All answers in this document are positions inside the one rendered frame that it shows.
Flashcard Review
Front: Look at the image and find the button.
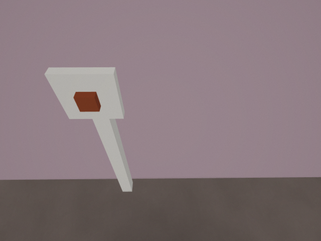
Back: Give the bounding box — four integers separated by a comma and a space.
73, 92, 101, 112

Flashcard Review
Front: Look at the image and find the panel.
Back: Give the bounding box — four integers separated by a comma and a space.
45, 67, 133, 192

